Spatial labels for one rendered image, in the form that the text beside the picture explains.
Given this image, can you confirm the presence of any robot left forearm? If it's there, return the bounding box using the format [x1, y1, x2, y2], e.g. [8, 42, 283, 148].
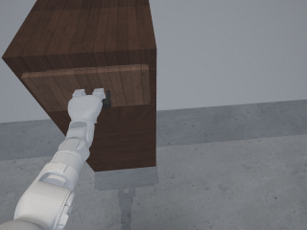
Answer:
[13, 118, 95, 219]

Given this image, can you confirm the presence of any drawer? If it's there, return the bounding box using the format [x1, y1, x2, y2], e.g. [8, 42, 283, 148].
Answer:
[21, 63, 151, 112]

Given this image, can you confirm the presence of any left robot upper arm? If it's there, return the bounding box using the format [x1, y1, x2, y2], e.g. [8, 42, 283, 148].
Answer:
[0, 180, 75, 230]

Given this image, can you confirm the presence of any handle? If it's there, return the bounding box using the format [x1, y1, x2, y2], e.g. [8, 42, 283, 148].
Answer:
[102, 90, 111, 109]

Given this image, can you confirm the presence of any left robot hand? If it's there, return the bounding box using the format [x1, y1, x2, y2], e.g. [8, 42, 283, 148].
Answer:
[67, 88, 106, 124]

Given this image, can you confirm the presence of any cabinet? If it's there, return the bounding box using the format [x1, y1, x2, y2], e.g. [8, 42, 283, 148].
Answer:
[2, 0, 157, 172]

